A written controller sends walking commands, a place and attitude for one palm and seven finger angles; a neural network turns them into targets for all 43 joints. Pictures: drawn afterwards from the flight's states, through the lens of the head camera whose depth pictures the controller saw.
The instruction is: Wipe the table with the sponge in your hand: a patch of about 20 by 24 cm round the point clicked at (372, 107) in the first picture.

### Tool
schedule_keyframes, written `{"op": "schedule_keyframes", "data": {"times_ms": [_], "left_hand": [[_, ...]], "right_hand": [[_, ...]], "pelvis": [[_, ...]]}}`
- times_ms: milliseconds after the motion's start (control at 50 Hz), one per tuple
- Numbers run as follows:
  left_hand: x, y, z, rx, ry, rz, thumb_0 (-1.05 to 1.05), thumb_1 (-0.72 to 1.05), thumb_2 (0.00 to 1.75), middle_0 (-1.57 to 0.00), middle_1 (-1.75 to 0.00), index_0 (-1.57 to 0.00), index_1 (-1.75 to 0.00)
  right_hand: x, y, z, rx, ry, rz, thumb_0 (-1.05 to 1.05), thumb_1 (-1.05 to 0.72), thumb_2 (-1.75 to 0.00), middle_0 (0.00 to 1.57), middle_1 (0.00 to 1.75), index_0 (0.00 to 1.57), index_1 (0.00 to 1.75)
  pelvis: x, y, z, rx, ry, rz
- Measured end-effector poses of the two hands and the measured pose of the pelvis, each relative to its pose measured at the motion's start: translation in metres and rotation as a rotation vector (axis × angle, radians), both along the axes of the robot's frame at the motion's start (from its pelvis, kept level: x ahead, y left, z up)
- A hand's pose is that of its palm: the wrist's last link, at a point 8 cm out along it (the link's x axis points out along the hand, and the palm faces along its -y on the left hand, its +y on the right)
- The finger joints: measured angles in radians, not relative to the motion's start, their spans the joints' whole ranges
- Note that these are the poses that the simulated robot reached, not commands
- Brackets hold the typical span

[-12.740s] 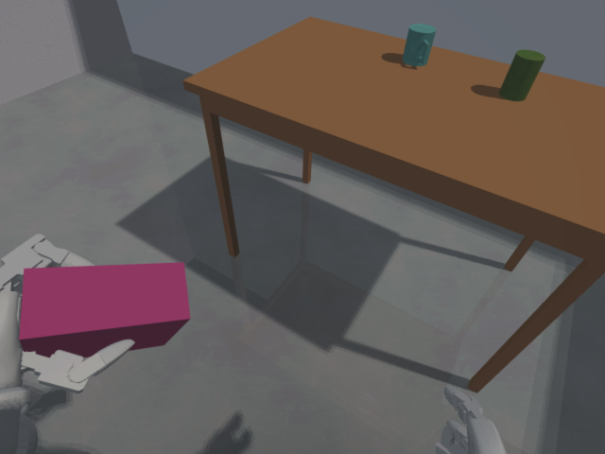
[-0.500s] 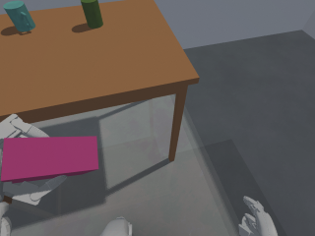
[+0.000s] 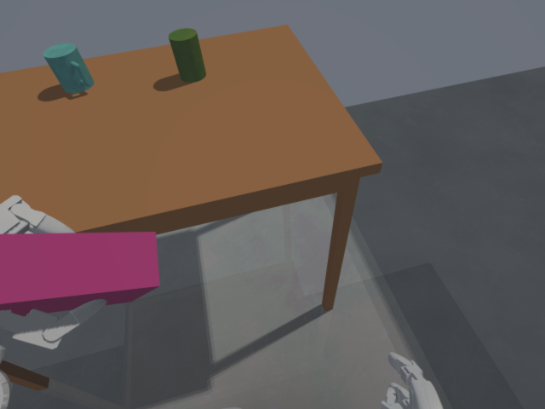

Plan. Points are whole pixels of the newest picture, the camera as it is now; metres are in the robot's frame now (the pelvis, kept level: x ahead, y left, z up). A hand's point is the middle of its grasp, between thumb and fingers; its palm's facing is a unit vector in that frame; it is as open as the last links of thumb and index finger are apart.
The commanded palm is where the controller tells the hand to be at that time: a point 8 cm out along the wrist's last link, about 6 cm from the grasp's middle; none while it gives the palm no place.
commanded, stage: take the last steps up to it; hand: left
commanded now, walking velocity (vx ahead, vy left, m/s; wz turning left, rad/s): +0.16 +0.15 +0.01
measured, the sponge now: (102, 273) +0.23 +0.21 +0.16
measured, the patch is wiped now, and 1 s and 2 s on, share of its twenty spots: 0.00 0.00 0.00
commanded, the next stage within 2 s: come to a stop and stand still in 0.16 s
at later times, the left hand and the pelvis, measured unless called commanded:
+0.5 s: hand out of the picture +0.25 +0.32 +0.19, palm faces +0.42 -0.82 -0.40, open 10.0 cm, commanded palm +0.18 +0.35 +0.19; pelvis +0.02 +0.07 +0.01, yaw +0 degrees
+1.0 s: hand (60, 302) +0.19 +0.22 +0.17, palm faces +0.31 -0.84 -0.45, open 9.9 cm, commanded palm +0.14 +0.28 +0.19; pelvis -0.03 +0.00 +0.01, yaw -2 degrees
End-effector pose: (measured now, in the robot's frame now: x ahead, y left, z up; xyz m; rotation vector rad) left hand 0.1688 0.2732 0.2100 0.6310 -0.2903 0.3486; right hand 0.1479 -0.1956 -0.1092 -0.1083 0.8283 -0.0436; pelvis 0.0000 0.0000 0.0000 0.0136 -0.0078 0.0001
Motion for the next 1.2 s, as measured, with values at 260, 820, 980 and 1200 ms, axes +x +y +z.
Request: {"op": "schedule_keyframes", "data": {"times_ms": [260, 820, 980, 1200], "left_hand": [[0.029, 0.014, -0.017, -0.100, 0.071, -0.060, -0.01, -0.48, 1.00, -0.76, -1.35, -0.76, -1.35], [0.002, 0.031, -0.006, -0.061, 0.021, -0.058, -0.01, -0.48, 1.00, -0.76, -1.36, -0.76, -1.35], [-0.018, -0.007, -0.017, -0.137, 0.087, -0.057, -0.01, -0.48, 1.00, -0.76, -1.36, -0.76, -1.35], [-0.050, 0.002, -0.018, -0.142, -0.012, -0.035, -0.01, -0.48, 1.00, -0.76, -1.35, -0.76, -1.35]], "right_hand": [[0.014, -0.046, 0.040, -0.197, 0.026, -0.063, 0.01, -0.91, -0.90, 0.20, 0.30, 0.20, 0.30], [0.002, 0.036, 0.029, 0.004, -0.090, 0.010, 0.01, -0.90, -0.90, 0.21, 0.30, 0.21, 0.30], [-0.049, -0.043, 0.025, -0.111, 0.015, -0.093, 0.01, -0.90, -0.90, 0.21, 0.30, 0.20, 0.30], [-0.071, -0.066, 0.042, -0.218, -0.009, -0.100, 0.01, -0.91, -0.90, 0.20, 0.30, 0.20, 0.30]], "pelvis": [[0.015, 0.025, 0.018, 0.046, 0.007, 0.012], [-0.021, 0.031, 0.003, -0.030, -0.002, -0.050], [-0.032, 0.006, 0.011, 0.014, -0.004, -0.036], [-0.057, -0.003, 0.007, -0.021, -0.012, -0.013]]}}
